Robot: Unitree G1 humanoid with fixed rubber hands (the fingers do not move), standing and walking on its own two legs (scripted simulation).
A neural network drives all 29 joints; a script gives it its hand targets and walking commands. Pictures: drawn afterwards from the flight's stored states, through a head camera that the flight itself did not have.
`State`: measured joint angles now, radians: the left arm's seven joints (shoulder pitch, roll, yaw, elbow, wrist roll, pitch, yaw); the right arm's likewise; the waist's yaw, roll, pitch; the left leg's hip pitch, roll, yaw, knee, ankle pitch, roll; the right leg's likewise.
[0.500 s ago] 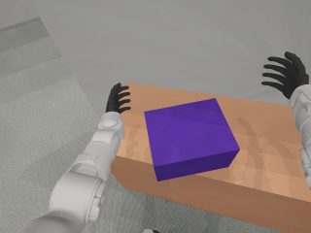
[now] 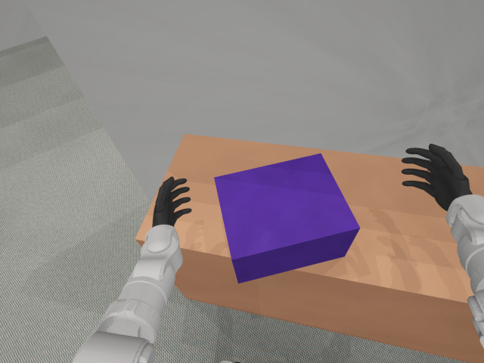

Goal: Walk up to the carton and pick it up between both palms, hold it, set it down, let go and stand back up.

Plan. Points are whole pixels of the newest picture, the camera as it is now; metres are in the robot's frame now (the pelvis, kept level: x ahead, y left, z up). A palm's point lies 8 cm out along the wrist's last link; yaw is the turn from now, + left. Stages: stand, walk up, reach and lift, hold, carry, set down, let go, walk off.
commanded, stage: set down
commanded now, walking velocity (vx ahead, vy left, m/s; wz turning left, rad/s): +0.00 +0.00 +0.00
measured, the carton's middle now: (280, 217) +0.44 +0.03 -0.12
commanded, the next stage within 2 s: let go in 1.98 s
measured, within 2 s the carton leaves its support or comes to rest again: neither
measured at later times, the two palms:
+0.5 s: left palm (170, 264) +0.28 +0.21 -0.03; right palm (450, 251) +0.36 -0.25 -0.01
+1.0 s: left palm (167, 283) +0.25 +0.21 -0.04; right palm (457, 286) +0.31 -0.26 -0.04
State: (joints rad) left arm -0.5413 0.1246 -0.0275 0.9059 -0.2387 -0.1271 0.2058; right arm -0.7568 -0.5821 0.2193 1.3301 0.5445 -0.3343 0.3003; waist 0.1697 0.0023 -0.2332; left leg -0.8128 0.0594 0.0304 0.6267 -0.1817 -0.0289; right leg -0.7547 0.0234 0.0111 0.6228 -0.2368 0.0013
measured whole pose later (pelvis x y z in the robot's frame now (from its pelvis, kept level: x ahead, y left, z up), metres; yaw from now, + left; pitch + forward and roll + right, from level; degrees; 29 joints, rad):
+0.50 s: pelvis +0.00 -0.01 +0.00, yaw +0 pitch +19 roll -1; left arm -0.27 0.09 -0.04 0.76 -0.22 -0.22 0.21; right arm -0.46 -0.53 0.22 1.19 0.51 -0.46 0.31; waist 0.14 0.00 -0.19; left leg -0.78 0.06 0.03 0.63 -0.18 -0.03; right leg -0.73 0.02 0.01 0.64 -0.25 0.00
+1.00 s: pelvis +0.02 -0.01 +0.01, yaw +0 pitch +14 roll -1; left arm -0.11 0.09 0.00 0.76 -0.15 -0.24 0.18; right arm -0.31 -0.47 0.22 1.22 0.43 -0.50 0.28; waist 0.10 0.00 -0.14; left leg -0.62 0.06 0.03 0.58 -0.20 -0.03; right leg -0.56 0.02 0.01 0.58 -0.26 -0.01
